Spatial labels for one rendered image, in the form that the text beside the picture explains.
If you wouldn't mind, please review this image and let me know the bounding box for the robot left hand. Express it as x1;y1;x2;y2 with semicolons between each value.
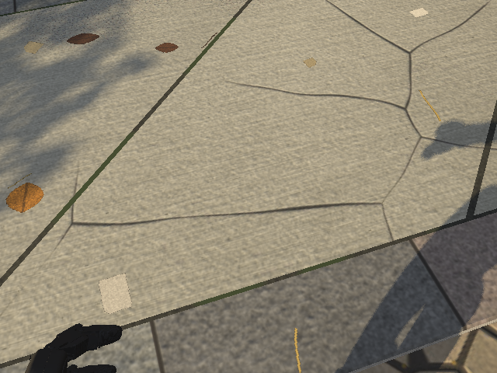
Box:
25;323;123;373

